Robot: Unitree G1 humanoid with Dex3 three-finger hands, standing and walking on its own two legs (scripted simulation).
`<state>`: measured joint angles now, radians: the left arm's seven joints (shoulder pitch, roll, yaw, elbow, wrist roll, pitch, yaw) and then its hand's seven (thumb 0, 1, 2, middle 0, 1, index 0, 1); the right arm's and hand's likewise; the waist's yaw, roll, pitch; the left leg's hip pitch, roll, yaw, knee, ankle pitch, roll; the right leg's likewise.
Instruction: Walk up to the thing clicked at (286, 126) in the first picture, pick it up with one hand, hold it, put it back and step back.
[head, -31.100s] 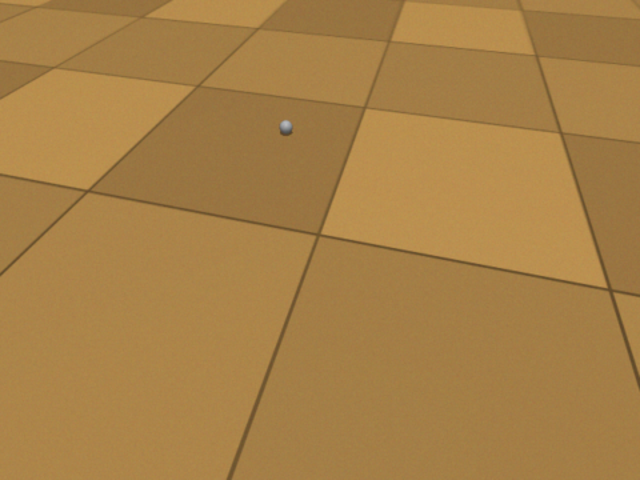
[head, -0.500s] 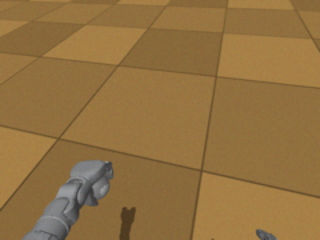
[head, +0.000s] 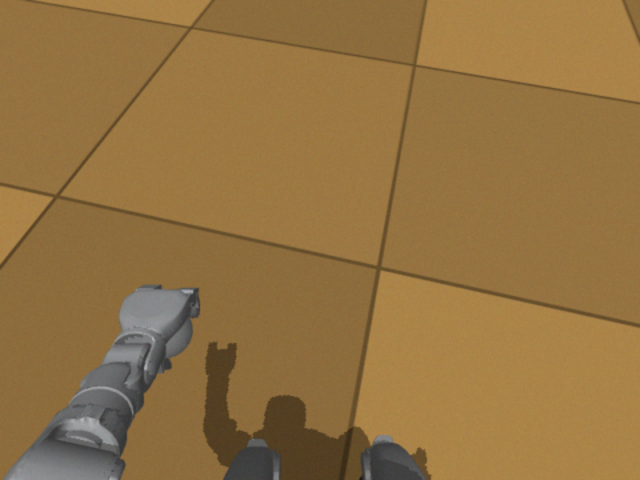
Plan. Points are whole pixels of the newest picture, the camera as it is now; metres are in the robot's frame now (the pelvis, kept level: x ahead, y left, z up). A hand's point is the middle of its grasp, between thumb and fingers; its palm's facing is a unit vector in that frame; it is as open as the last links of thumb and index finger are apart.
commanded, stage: crouch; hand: left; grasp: from above
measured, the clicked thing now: (166, 332) +0.36 +0.24 -0.13
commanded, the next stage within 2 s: lower in 1.40 s
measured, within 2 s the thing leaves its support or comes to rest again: neither
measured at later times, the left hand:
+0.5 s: hand (191, 355) +0.39 +0.26 -0.35, palm faces -0.48 -0.02 -0.88, open 10.0 cm
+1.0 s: hand (199, 359) +0.41 +0.27 -0.46, palm faces -0.48 -0.03 -0.88, open 9.9 cm
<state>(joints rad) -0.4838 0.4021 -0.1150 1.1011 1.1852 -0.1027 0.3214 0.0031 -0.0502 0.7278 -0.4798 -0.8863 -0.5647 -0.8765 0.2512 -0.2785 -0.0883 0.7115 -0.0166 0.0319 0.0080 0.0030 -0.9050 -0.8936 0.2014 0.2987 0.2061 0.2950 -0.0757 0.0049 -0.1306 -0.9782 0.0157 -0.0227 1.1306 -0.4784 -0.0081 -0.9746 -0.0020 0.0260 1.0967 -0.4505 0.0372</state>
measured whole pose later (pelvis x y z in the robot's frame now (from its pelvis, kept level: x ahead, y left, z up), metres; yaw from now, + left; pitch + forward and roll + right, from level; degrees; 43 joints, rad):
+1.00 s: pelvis -0.05 +0.00 -0.29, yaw -4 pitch +37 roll -7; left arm -0.88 0.70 0.13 1.36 1.27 -0.22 0.35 0.00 -0.04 0.65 -0.52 -0.85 -0.62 -0.82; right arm 0.17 -0.27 -0.01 0.74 -0.13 -0.06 0.13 0.00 -0.92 -0.90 0.20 0.30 0.21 0.29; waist -0.21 0.01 -0.10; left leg -2.15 -0.02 -0.11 2.21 -0.71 -0.01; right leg -2.10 0.01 -0.02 2.13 -0.68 0.06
